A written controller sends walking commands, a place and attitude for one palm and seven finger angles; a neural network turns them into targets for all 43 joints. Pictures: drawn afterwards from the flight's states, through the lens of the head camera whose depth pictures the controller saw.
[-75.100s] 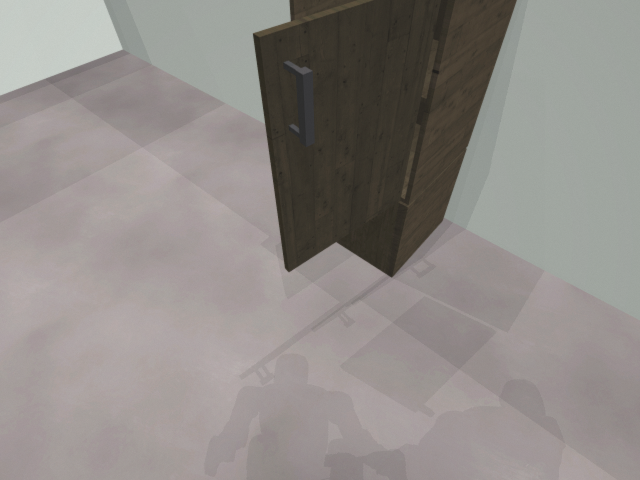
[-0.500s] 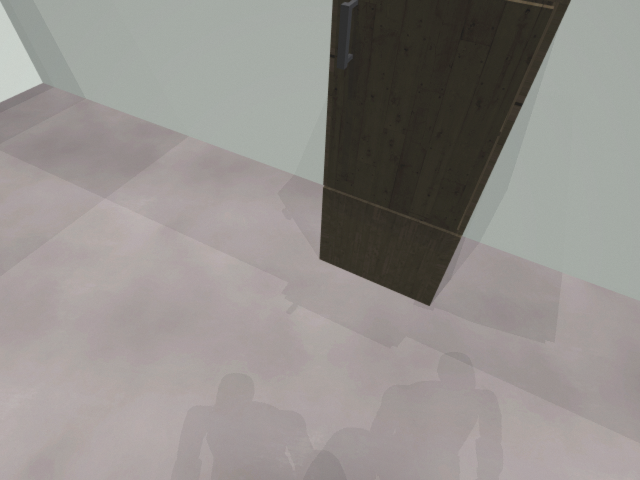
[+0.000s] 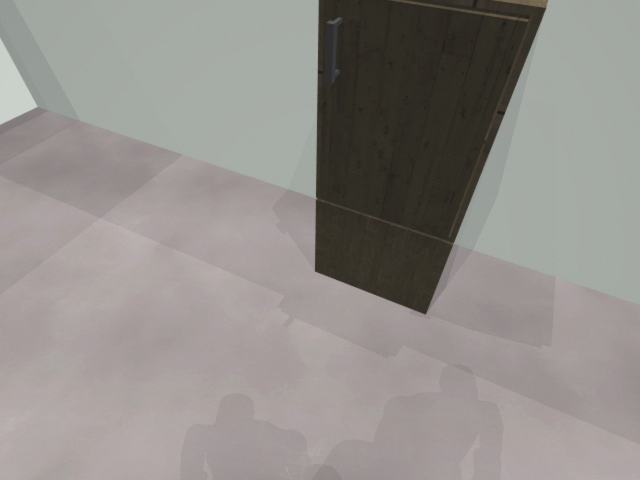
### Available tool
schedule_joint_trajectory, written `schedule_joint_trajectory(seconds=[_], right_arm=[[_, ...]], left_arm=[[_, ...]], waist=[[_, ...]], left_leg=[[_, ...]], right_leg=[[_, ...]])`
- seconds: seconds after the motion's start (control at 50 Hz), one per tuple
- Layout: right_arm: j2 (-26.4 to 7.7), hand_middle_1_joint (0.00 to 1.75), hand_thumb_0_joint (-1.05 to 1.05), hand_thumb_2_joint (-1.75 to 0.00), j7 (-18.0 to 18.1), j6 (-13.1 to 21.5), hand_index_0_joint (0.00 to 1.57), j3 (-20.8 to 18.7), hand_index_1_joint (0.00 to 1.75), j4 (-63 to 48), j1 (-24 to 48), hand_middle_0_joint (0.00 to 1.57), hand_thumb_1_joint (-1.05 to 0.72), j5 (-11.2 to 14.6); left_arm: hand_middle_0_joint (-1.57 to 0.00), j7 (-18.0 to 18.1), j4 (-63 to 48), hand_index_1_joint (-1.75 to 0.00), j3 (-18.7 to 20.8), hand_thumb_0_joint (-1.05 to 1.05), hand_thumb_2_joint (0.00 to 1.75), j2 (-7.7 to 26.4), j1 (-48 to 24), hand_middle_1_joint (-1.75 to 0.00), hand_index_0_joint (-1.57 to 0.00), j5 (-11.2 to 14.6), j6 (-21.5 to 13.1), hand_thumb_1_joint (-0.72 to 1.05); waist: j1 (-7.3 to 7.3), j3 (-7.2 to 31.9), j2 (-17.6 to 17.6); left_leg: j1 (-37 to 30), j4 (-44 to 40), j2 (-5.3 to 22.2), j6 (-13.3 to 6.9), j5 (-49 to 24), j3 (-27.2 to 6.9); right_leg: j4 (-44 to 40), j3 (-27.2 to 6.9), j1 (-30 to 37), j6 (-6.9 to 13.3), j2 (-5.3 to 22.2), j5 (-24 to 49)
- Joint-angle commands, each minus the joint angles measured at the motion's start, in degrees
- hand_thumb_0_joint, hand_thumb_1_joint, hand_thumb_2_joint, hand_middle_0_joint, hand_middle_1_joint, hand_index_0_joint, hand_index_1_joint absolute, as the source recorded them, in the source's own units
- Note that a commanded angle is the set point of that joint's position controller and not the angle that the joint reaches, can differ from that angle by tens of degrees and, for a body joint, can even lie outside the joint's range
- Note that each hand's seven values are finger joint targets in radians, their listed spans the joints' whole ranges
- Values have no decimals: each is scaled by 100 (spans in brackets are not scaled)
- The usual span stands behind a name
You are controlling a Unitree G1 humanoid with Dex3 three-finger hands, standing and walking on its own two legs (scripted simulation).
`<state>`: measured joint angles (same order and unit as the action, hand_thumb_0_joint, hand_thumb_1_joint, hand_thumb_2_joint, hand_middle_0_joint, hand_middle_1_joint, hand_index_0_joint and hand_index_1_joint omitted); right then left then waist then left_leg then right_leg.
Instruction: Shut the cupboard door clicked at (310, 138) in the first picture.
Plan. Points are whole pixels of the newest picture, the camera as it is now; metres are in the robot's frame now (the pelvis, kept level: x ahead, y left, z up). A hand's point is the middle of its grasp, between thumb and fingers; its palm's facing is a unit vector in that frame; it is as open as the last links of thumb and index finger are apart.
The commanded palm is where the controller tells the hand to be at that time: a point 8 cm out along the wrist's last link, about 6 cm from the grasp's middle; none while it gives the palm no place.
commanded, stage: let the arm hang, fingers relaxed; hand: left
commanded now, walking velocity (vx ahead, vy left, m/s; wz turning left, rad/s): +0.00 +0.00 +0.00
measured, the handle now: (334, 51) +0.98 +0.02 +0.13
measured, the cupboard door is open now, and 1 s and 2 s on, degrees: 0 0 0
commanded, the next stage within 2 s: look to check the result in 0.06 s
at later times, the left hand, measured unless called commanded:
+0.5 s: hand out of the picture +0.00 +0.17 -0.17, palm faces +0.03 -0.98 -0.20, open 7.4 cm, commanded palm none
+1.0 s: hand out of the picture +0.05 +0.17 -0.17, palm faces +0.02 -0.98 -0.19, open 7.4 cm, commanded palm none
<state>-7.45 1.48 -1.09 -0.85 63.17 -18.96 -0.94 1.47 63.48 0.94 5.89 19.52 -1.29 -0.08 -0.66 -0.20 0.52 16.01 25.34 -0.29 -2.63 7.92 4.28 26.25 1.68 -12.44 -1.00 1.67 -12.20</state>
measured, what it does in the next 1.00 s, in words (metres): stands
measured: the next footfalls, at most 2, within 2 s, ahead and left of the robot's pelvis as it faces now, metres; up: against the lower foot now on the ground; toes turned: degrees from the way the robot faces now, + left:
none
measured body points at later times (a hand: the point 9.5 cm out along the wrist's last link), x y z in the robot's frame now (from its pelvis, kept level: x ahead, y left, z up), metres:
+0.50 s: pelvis +0.02 +0.00 +0.00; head +0.03 -0.01 +0.45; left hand +0.00 +0.22 -0.16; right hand +0.01 -0.23 -0.16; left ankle +0.07 +0.09 -0.74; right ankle +0.02 -0.13 -0.74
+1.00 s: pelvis +0.04 -0.01 +0.01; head +0.05 -0.01 +0.46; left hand +0.05 +0.22 -0.15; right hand +0.06 -0.25 -0.15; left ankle +0.07 +0.09 -0.74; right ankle +0.02 -0.13 -0.74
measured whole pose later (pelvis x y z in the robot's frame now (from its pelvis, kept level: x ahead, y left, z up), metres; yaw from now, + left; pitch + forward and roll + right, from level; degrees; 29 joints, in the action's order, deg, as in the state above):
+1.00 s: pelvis +0.04 -0.01 +0.01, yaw +0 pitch -2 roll +0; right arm -10.3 1.8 0.0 -0.1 64.4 -13.3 -0.5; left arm 1.2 65.1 0.8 9.5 15.0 -0.8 -0.8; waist -0.4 -2.4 0.1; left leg 10.4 22.0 0.1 -1.5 10.1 3.8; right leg 21.0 2.0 -6.0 -0.5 1.0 -13.4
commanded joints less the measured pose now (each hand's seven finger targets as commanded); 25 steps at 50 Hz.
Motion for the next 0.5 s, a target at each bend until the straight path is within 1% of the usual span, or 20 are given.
schedule_joint_trajectory(seconds=[0.0,0.04,0.06,0.08,0.14,0.18,0.2,0.22,0.26,0.28,0.32,0.36,0.38,0.42,0.44,0.48], right_arm=[[-529,30,0,-90,10,83,20,-94,30,-143,-358,20,-90,-16],[-514,30,0,-90,16,85,20,-87,30,-134,-353,20,-90,-15],[-508,30,0,-90,15,79,20,-86,30,-133,-353,20,-90,-17],[-565,30,0,-90,15,80,20,-89,30,-154,-377,20,-90,-1],[-547,30,0,-90,27,90,20,-80,30,-130,-338,20,-90,-11],[-645,30,0,-90,30,95,20,-89,30,-143,-309,20,-90,3],[-613,30,0,-90,31,101,20,-88,30,-131,-299,20,-90,-1],[-629,30,0,-90,32,102,20,-89,30,-133,-275,20,-90,-4],[-646,30,0,-90,37,119,20,-88,30,-126,-269,20,-90,3],[-697,30,0,-90,32,118,20,-90,30,-139,-250,20,-90,15],[-686,30,0,-90,37,129,20,-91,30,-118,-206,20,-90,6],[-717,30,0,-90,41,133,20,-82,30,-103,-174,20,-90,12],[-757,30,0,-90,35,134,20,-85,30,-119,-182,20,-90,24],[-751,30,0,-90,39,152,20,-77,30,-97,-147,20,-90,15],[-759,30,0,-90,40,154,20,-77,30,-97,-106,20,-90,15],[-825,30,0,-90,35,163,20,-78,30,-103,-66,20,-90,32]], left_arm=[[-20,73,-65,-30,141,0,90,671,523,-30,-20,-7,-30,90],[-20,69,-47,-30,133,0,90,664,502,-30,-20,-3,-38,90],[-20,68,-43,-30,130,0,90,670,498,-30,-20,2,-41,90],[-20,69,-45,-30,130,0,90,723,485,-30,-20,-1,-48,90],[-20,65,-21,-30,123,0,90,685,459,-30,-20,9,-43,90],[-20,66,-20,-30,124,0,90,739,474,-30,-20,6,-48,90],[-20,64,-1,-30,127,0,90,728,444,-30,-20,5,-47,90],[-20,63,3,-30,123,0,90,708,449,-30,-20,6,-48,90],[-20,61,5,-30,123,0,90,742,429,-30,-20,13,-63,90],[-20,65,1,-30,123,0,90,796,429,-30,-20,14,-69,90],[-20,62,18,-30,115,0,90,766,382,-30,-20,17,-66,90],[-20,60,28,-30,109,0,90,779,365,-30,-20,21,-67,90],[-20,62,21,-30,116,0,90,859,345,-30,-20,17,-70,90],[-20,59,28,-30,104,0,90,824,307,-30,-20,25,-76,90],[-20,59,30,-30,107,0,90,821,303,-30,-20,25,-75,90],[-20,61,24,-30,110,0,90,910,280,-30,-20,20,-83,90]], waist=[[2,-575,8],[-12,-614,6],[-9,-626,-61],[-26,-595,-37],[-14,-596,75],[-2,-539,99],[-9,-537,-1],[1,-567,2],[-7,-464,14],[1,-442,-52],[-1,-474,14],[0,-456,-4],[9,-457,-81],[2,-397,-102],[8,-402,-40],[18,-349,-41]], left_leg=[[-35,-800,495,80,1357,-856],[-70,-749,474,89,1242,-818],[-108,-708,464,94,1188,-783],[-153,-695,473,95,1118,-788],[-164,-747,509,96,1159,-802],[-182,-776,538,87,1162,-842],[-146,-809,552,87,1191,-851],[-167,-810,548,85,1172,-839],[-250,-776,549,80,987,-816],[-301,-748,558,81,901,-813],[-328,-787,572,85,872,-816],[-356,-798,586,84,831,-813],[-353,-789,590,80,756,-810],[-415,-798,598,77,641,-816],[-453,-808,605,77,626,-801],[-502,-758,611,74,370,-777]], right_leg=[[-784,-479,-605,255,303,-1013],[-830,-519,-636,264,320,-1007],[-863,-527,-675,269,332,-1050],[-856,-521,-653,275,320,-988],[-842,-500,-607,268,316,-896],[-813,-488,-516,268,282,-778],[-809,-479,-477,266,301,-779],[-824,-483,-498,264,305,-785],[-829,-501,-397,274,324,-623],[-824,-487,-380,281,312,-581],[-804,-477,-379,271,318,-504],[-810,-479,-324,268,319,-442],[-797,-463,-279,267,314,-388],[-795,-476,-219,267,329,-301],[-801,-471,-228,264,334,-282],[-801,-458,-132,256,338,-111]])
